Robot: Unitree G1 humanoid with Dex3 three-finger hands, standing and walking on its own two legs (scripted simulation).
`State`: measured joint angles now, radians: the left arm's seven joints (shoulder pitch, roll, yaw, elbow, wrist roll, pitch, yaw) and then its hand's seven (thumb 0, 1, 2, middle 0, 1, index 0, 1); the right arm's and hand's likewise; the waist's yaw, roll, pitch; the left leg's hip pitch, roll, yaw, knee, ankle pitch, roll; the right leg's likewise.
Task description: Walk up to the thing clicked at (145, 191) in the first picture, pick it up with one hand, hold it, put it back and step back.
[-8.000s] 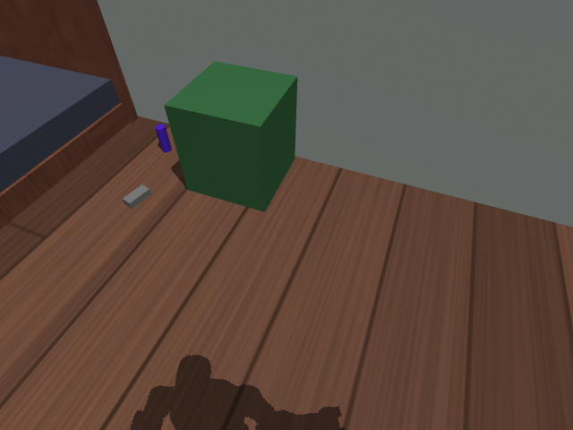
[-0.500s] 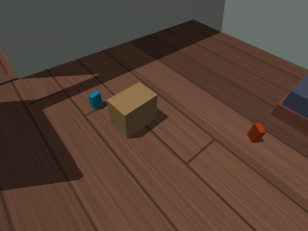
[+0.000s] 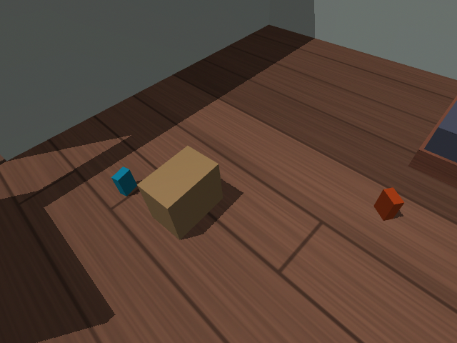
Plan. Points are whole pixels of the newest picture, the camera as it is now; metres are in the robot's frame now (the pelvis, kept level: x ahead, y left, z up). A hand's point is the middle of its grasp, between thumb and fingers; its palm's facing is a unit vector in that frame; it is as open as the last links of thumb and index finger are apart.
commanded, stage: walk up
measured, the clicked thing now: out of the picture +0.05 -1.43 -0.74
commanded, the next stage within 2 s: none
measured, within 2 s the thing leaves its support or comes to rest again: neither
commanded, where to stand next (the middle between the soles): +0.33 +0.00 m, yaw +0 degrees
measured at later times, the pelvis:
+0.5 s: pelvis +0.21 +0.05 +0.01, yaw -24 degrees
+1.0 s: pelvis +0.35 +0.06 -0.01, yaw -50 degrees
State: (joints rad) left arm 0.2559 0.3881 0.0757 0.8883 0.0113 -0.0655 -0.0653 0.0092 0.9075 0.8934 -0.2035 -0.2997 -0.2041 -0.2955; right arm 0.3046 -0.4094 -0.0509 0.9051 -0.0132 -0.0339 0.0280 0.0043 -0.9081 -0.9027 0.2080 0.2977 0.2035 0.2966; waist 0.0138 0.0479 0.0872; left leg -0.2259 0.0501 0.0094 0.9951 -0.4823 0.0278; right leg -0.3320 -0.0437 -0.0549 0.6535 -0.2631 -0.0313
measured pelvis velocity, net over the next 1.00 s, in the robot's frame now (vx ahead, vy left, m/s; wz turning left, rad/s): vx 0.35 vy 0.06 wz -0.88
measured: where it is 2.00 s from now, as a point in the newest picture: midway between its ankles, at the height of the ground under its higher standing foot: (228, 329)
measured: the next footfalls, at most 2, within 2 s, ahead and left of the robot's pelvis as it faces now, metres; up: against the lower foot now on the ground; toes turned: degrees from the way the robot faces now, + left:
left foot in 0.40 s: +0.34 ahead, +0.13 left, +0.00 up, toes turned -23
right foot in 0.78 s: +0.36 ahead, -0.13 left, +0.00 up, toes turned -43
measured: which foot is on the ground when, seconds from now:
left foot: up 0.00-0.38, down 0.40-0.80, up 0.82-1.00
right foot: down 0.00-0.40, up 0.42-0.76, down 0.78-1.00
